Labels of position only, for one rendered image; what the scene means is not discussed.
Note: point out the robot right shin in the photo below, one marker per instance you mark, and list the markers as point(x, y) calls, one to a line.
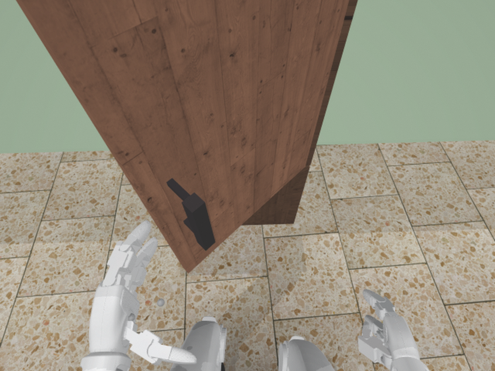
point(296, 337)

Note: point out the left robot thigh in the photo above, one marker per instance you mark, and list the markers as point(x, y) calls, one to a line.
point(207, 341)

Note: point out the robot left forearm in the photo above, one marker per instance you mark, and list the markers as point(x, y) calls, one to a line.
point(106, 361)

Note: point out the cupboard door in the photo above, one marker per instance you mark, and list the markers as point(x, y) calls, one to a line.
point(223, 96)

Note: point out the robot right hand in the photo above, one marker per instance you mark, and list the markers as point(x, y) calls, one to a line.
point(394, 338)

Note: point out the robot left hand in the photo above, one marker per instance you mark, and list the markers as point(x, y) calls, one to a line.
point(115, 299)

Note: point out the handle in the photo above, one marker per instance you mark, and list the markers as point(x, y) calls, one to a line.
point(197, 219)

